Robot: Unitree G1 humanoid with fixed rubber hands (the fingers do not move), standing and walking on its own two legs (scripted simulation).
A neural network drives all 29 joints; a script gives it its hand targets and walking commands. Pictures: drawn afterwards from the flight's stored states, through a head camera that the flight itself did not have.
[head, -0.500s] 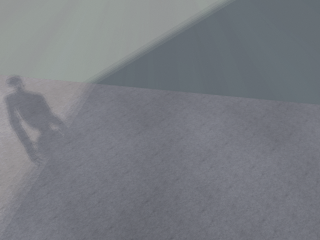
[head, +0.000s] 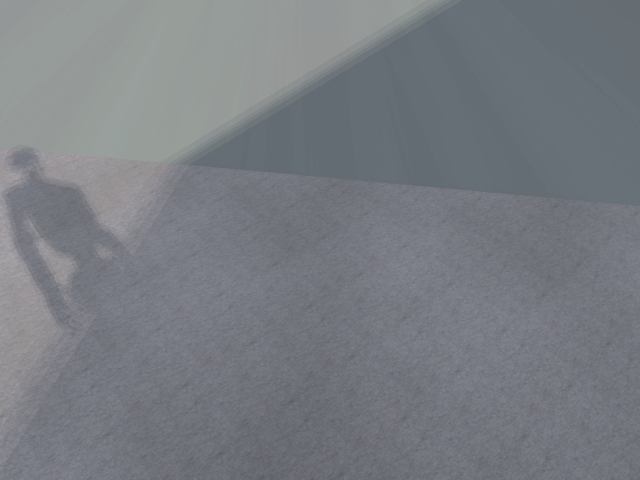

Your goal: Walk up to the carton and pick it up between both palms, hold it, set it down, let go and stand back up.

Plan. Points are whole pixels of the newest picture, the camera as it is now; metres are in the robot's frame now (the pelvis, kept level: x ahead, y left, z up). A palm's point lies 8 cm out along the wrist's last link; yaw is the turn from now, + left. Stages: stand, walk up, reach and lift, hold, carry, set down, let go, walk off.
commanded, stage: walk up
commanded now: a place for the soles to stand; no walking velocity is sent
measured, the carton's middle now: out of the picture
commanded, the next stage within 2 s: none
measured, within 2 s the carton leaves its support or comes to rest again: neither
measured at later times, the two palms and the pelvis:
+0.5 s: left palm out of the picture +0.05 +0.38 -0.16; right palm out of the picture +0.08 -0.14 -0.13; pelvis -0.04 +0.11 -0.03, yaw +7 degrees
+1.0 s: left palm out of the picture -0.11 +0.45 -0.12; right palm out of the picture +0.08 -0.05 -0.16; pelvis -0.09 +0.18 -0.02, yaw +16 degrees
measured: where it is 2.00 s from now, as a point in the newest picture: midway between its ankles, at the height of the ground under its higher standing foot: outside the picture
